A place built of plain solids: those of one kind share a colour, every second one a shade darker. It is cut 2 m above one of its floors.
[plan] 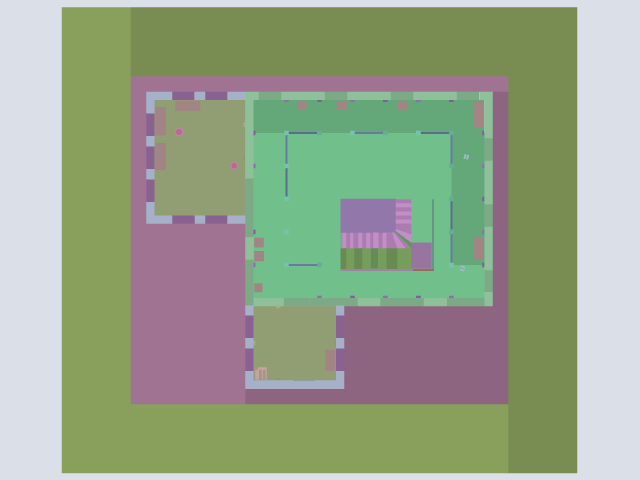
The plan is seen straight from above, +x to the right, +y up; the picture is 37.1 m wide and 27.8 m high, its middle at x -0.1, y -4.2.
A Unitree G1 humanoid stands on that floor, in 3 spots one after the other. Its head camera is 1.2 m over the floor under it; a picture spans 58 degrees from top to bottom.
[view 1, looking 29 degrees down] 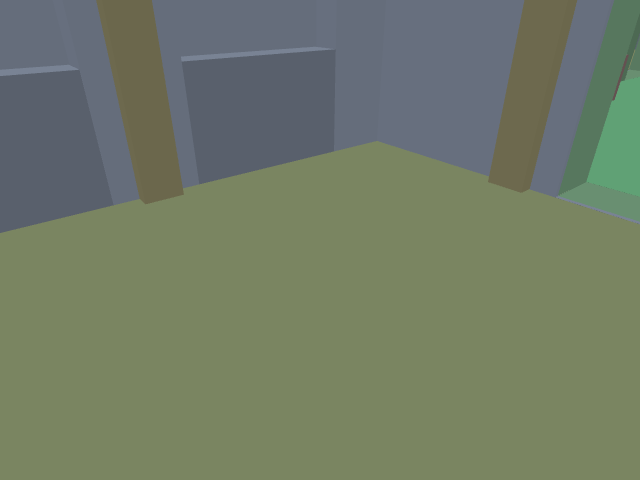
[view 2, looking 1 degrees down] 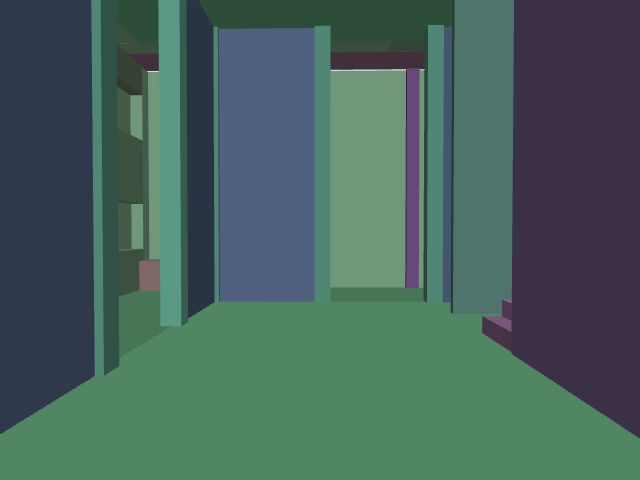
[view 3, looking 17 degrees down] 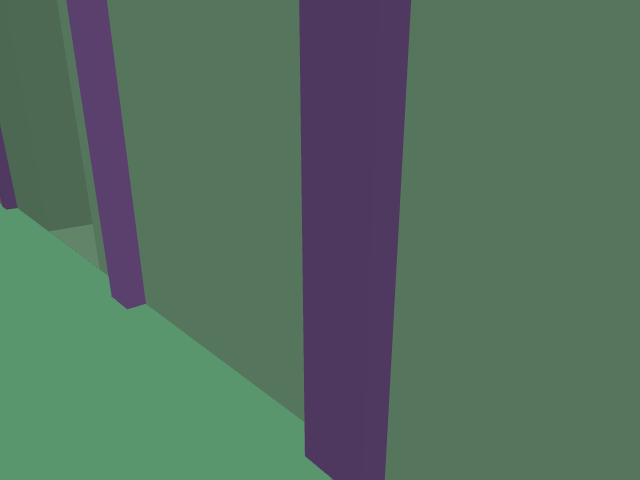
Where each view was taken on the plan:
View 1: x -1.02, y -11.03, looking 142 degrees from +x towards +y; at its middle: floor_annex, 2.48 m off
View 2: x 0.00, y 0.00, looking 1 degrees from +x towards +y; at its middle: post_storey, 7.38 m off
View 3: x -3.00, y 2.81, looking -134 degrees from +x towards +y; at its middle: post_wall_storey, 1.26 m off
